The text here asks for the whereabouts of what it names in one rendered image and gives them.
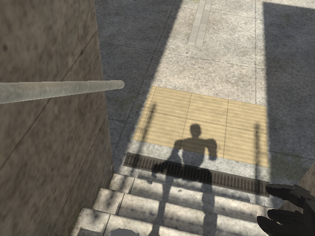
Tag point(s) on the stairs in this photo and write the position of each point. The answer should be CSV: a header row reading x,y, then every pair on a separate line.
x,y
155,209

